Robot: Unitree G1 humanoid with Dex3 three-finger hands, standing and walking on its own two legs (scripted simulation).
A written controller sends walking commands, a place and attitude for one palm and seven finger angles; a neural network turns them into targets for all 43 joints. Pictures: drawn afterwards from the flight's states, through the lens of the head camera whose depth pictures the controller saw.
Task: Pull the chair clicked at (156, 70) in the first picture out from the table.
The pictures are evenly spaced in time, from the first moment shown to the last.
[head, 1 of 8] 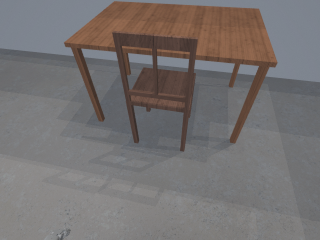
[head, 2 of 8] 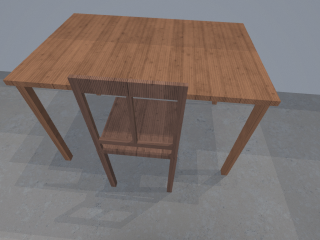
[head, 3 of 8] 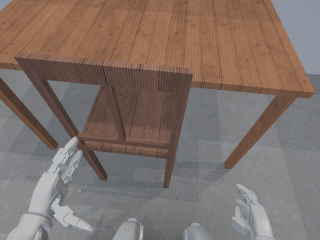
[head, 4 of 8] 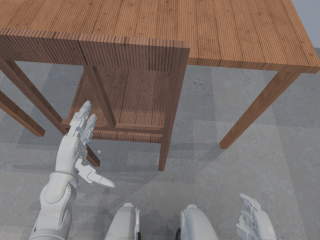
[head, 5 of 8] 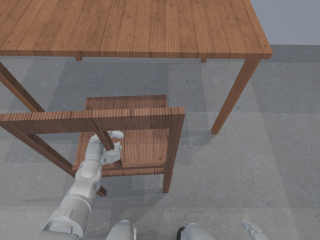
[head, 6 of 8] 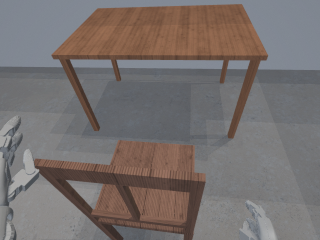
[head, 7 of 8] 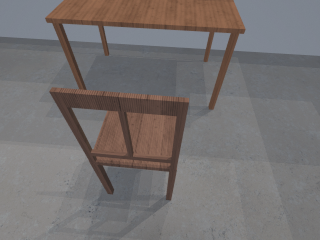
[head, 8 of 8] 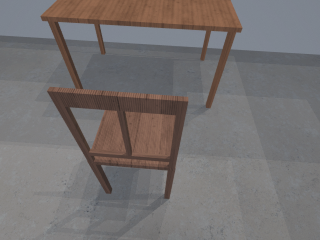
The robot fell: no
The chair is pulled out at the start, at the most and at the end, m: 0.00 0.64 0.64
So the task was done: yes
